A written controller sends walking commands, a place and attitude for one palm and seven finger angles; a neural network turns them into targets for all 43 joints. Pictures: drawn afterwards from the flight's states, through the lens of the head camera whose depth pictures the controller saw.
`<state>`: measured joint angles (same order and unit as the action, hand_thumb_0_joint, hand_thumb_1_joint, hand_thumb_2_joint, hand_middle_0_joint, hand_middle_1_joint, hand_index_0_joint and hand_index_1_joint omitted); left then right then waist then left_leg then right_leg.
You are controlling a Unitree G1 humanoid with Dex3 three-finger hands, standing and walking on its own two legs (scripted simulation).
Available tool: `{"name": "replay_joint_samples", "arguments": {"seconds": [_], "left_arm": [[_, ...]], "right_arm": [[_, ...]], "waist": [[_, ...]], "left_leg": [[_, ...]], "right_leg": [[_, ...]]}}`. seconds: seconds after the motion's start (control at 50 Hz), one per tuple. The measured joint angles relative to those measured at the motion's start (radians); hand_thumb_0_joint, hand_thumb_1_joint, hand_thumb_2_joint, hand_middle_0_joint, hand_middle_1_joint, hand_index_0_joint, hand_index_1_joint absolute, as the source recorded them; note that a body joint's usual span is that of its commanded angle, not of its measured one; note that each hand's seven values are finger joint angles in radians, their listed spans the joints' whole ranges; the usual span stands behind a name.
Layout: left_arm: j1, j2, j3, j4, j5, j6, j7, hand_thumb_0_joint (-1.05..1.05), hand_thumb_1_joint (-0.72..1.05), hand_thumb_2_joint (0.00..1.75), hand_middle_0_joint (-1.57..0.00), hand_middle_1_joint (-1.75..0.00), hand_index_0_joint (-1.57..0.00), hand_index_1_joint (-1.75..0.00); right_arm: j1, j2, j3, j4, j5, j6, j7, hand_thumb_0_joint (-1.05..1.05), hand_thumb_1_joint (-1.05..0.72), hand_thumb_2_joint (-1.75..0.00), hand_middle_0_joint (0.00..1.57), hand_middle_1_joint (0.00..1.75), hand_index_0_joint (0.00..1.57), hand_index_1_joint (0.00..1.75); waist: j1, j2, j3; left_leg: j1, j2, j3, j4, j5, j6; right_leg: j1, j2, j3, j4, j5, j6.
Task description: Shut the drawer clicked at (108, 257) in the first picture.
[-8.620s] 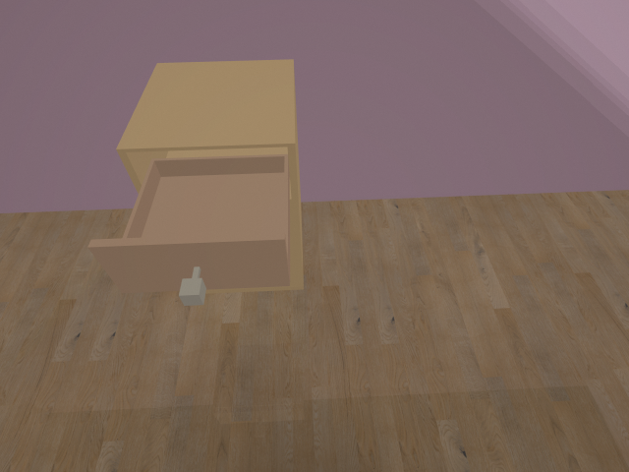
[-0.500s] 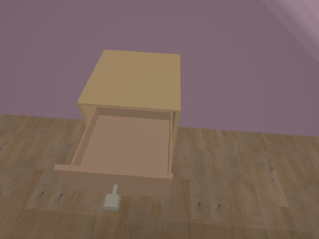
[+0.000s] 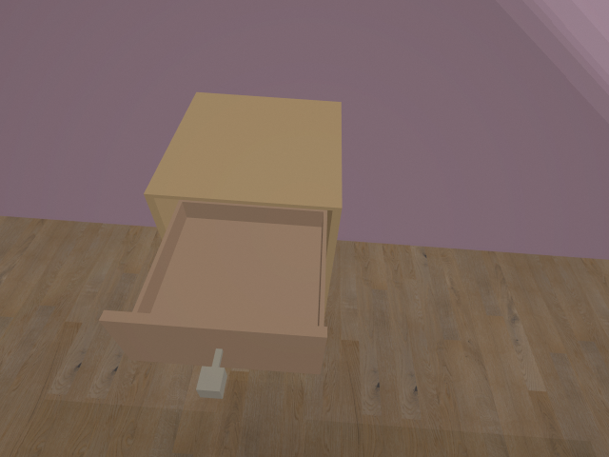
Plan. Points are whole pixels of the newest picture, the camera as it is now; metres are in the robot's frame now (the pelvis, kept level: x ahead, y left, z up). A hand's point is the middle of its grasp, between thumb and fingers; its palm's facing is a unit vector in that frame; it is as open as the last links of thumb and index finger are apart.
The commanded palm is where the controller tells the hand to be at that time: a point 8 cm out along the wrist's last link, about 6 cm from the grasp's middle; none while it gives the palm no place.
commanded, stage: look again from close up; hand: left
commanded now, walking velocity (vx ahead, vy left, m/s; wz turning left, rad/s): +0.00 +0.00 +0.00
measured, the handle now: (214, 371) +0.29 +0.18 -0.20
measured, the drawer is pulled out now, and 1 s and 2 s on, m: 0.30 0.30 0.30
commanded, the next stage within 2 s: raise the hand and make a fist in 0.02 s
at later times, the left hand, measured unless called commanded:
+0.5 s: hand (235, 441) +0.16 +0.10 -0.06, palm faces -0.07 -1.00 +0.06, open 6.1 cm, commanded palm +0.10 +0.19 -0.08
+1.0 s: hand out of the picture +0.13 +0.13 -0.09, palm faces +0.00 -1.00 -0.02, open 3.7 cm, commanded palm +0.09 +0.19 -0.09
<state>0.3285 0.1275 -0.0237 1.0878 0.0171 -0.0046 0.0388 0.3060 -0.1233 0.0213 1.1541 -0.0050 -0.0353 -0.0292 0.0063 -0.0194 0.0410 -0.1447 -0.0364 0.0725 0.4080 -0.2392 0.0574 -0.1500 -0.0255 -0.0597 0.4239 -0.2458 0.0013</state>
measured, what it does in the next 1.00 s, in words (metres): lowers itself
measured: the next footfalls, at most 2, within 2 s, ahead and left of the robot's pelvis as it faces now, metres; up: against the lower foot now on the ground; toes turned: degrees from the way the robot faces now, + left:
none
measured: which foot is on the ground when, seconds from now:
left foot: down 0.00-1.00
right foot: down 0.00-1.00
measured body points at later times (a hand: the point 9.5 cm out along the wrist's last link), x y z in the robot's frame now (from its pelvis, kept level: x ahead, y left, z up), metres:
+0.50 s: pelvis -0.04 -0.02 -0.09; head +0.00 -0.01 +0.36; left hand +0.16 +0.16 -0.06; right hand +0.19 -0.28 -0.11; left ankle -0.01 +0.08 -0.74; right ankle -0.01 -0.12 -0.74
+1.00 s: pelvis -0.05 -0.04 -0.13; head +0.03 -0.04 +0.32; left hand +0.13 +0.19 -0.08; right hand +0.13 -0.27 -0.22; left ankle -0.01 +0.08 -0.74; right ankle -0.01 -0.12 -0.74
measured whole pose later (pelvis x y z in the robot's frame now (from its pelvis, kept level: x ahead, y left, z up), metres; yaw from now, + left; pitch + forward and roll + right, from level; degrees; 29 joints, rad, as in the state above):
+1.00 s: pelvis -0.05 -0.04 -0.13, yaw +1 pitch +18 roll -2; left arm 0.55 0.17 0.11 -0.09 -0.25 -0.43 -0.27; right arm 0.21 -0.18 -0.04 0.59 0.03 -0.20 -0.04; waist 0.00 0.04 -0.16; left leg -1.08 0.04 -0.01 1.32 -0.55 0.01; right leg -1.04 0.00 -0.14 1.28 -0.56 -0.07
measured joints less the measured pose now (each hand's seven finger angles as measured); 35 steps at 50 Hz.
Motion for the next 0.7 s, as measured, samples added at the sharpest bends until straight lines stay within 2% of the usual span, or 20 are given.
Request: {"name": "replay_joint_samples", "arguments": {"seconds": [0.14, 0.16, 0.18, 0.2, 0.26, 0.32, 0.36, 0.4, 0.44, 0.46, 0.48, 0.52, 0.56, 0.6, 0.66, 0.7], "left_arm": [[0.0, -0.006, -0.003, 0.004, 0.004, -0.008, 0.005, 0.0, 0.91, 0.9, -0.2, -0.3, -0.2, -0.3], [0.048, -0.001, -0.001, -0.144, -0.031, 0.058, 0.012, 0.01, 0.92, 0.9, -0.2, -0.3, -0.2, -0.3], [0.111, 0.018, 0.006, -0.318, -0.052, 0.104, 0.033, 0.03, 0.95, 0.9, -0.21, -0.3, -0.21, -0.3], [0.168, 0.041, 0.009, -0.467, -0.073, 0.093, 0.055, 0.05, 0.97, 0.9, -0.21, -0.3, -0.21, -0.31], [0.215, 0.078, 0.005, -0.758, -0.136, 0.015, 0.086, 0.06, 0.98, 0.9, -0.23, -0.33, -0.23, -0.33], [0.14, 0.061, 0.014, -0.879, -0.159, -0.139, 0.048, 0.05, 0.97, 0.9, -0.26, -0.36, -0.26, -0.37], [0.088, 0.028, 0.025, -0.913, -0.182, -0.272, -0.021, 0.04, 0.96, 0.9, -0.28, -0.39, -0.28, -0.4], [0.065, -0.011, 0.03, -0.936, -0.2, -0.412, -0.118, 0.03, 0.95, 0.9, -0.31, -0.43, -0.31, -0.43], [0.069, -0.037, 0.029, -0.948, -0.191, -0.538, -0.21, 0.02, 0.94, 0.9, -0.35, -0.47, -0.35, -0.47], [0.082, -0.041, 0.028, -0.96, -0.182, -0.574, -0.24, 0.02, 0.93, 0.9, -0.37, -0.49, -0.37, -0.49], [0.101, -0.041, 0.027, -0.974, -0.174, -0.589, -0.261, 0.01, 0.93, 0.9, -0.39, -0.51, -0.39, -0.51], [0.149, -0.031, 0.023, -1.003, -0.165, -0.565, -0.271, 0.01, 0.92, 0.9, -0.43, -0.55, -0.43, -0.55], [0.206, -0.011, 0.026, -1.041, -0.167, -0.52, -0.254, 0.01, 0.91, 0.9, -0.47, -0.59, -0.47, -0.59], [0.26, 0.014, 0.044, -1.082, -0.174, -0.499, -0.231, 0.01, 0.91, 0.9, -0.51, -0.63, -0.52, -0.64], [0.292, 0.044, 0.086, -1.133, -0.205, -0.53, -0.226, 0.02, 0.9, 0.9, -0.57, -0.7, -0.57, -0.7], [0.277, 0.055, 0.108, -1.154, -0.232, -0.562, -0.258, 0.02, 0.9, 0.9, -0.61, -0.74, -0.61, -0.75]], "right_arm": [[0.002, -0.001, 0.0, -0.009, 0.001, 0.002, 0.002, 0.0, -0.91, -0.9, 0.2, 0.3, 0.2, 0.3], [0.014, -0.005, 0.005, -0.055, 0.01, -0.001, 0.001, 0.0, -0.91, -0.9, 0.2, 0.3, 0.2, 0.3], [0.037, -0.015, 0.012, -0.098, 0.013, -0.036, -0.015, 0.01, -0.92, -0.9, 0.2, 0.3, 0.2, 0.3], [0.059, -0.027, 0.011, -0.135, 0.022, -0.083, -0.024, 0.02, -0.93, -0.9, 0.2, 0.3, 0.2, 0.3], [0.074, -0.087, 0.0, -0.237, 0.041, -0.201, -0.033, 0.03, -0.93, -0.9, 0.2, 0.3, 0.2, 0.3], [0.024, -0.145, -0.025, -0.339, 0.025, -0.261, -0.023, 0.02, -0.93, -0.9, 0.2, 0.3, 0.2, 0.3], [-0.023, -0.161, -0.047, -0.406, 0.015, -0.279, -0.006, 0.02, -0.92, -0.9, 0.2, 0.3, 0.2, 0.3], [-0.071, -0.159, -0.071, -0.472, 0.011, -0.284, 0.018, 0.02, -0.92, -0.9, 0.2, 0.3, 0.2, 0.3], [-0.118, -0.151, -0.093, -0.535, 0.009, -0.276, 0.044, 0.02, -0.92, -0.9, 0.2, 0.3, 0.2, 0.3], [-0.139, -0.146, -0.101, -0.567, 0.009, -0.265, 0.052, 0.01, -0.91, -0.9, 0.2, 0.3, 0.2, 0.3], [-0.158, -0.142, -0.107, -0.599, 0.012, -0.248, 0.057, 0.01, -0.91, -0.9, 0.2, 0.3, 0.2, 0.3], [-0.189, -0.136, -0.113, -0.656, 0.019, -0.209, 0.058, 0.01, -0.91, -0.9, 0.2, 0.3, 0.2, 0.3], [-0.213, -0.13, -0.109, -0.698, 0.023, -0.178, 0.048, 0.01, -0.91, -0.9, 0.2, 0.3, 0.2, 0.3], [-0.224, -0.119, -0.098, -0.72, 0.022, -0.163, 0.034, 0.01, -0.91, -0.9, 0.2, 0.3, 0.2, 0.3], [-0.229, -0.098, -0.069, -0.715, 0.017, -0.168, 0.016, 0.01, -0.91, -0.9, 0.2, 0.3, 0.2, 0.3], [-0.227, -0.087, -0.044, -0.693, 0.017, -0.183, 0.008, 0.01, -0.91, -0.9, 0.2, 0.3, 0.2, 0.3]], "waist": [[-0.001, 0.009, -0.001], [-0.005, 0.012, 0.005], [-0.001, 0.009, 0.003], [0.0, 0.006, -0.012], [-0.027, 0.03, -0.044], [-0.053, 0.059, -0.09], [-0.05, 0.05, -0.134], [-0.044, 0.025, -0.172], [-0.04, 0.0, -0.199], [-0.036, -0.014, -0.207], [-0.03, -0.027, -0.21], [-0.015, -0.036, -0.21], [0.006, -0.031, -0.204], [0.027, -0.02, -0.204], [0.052, 0.007, -0.204], [0.061, 0.026, -0.202]], "left_leg": [[-0.023, 0.007, -0.003, 0.018, -0.001, -0.003], [-0.035, 0.01, -0.004, 0.037, -0.009, -0.004], [-0.04, 0.009, 0.0, 0.047, -0.014, -0.005], [-0.052, 0.003, 0.005, 0.055, -0.019, -0.006], [-0.12, -0.011, -0.013, 0.128, -0.042, -0.001], [-0.268, -0.008, -0.028, 0.264, -0.085, -0.001], [-0.386, 0.003, -0.018, 0.367, -0.122, -0.005], [-0.496, 0.019, -0.005, 0.473, -0.164, -0.008], [-0.596, 0.034, -0.001, 0.581, -0.208, -0.013], [-0.639, 0.039, 0.001, 0.63, -0.228, -0.01], [-0.676, 0.043, 0.0, 0.676, -0.248, -0.016], [-0.736, 0.048, -0.01, 0.752, -0.278, -0.029], [-0.781, 0.054, -0.027, 0.808, -0.3, -0.039], [-0.821, 0.058, -0.047, 0.849, -0.313, -0.046], [-0.877, 0.065, -0.082, 0.895, -0.323, -0.056], [-0.914, 0.067, -0.103, 0.92, -0.325, -0.061]], "right_leg": [[-0.013, 0.006, -0.004, -0.001, 0.006, -0.001], [-0.021, 0.008, -0.005, 0.009, 0.005, -0.002], [-0.034, 0.006, -0.001, 0.031, -0.003, -0.004], [-0.057, -0.001, 0.004, 0.062, -0.018, -0.006], [-0.119, -0.021, -0.015, 0.147, -0.062, -0.002], [-0.249, -0.025, -0.032, 0.258, -0.099, -0.003], [-0.373, -0.021, -0.022, 0.362, -0.133, -0.01], [-0.489, -0.011, -0.01, 0.469, -0.169, -0.018], [-0.592, -0.003, -0.006, 0.574, -0.21, -0.028], [-0.636, 0.0, -0.005, 0.62, -0.213, -0.033], [-0.674, 0.002, -0.005, 0.668, -0.225, -0.038], [-0.73, 0.003, -0.014, 0.746, -0.281, -0.049], [-0.768, 0.006, -0.031, 0.796, -0.306, -0.059], [-0.797, 0.009, -0.051, 0.826, -0.32, -0.067], [-0.834, 0.015, -0.086, 0.852, -0.331, -0.08], [-0.858, 0.018, -0.106, 0.865, -0.332, -0.085]]}}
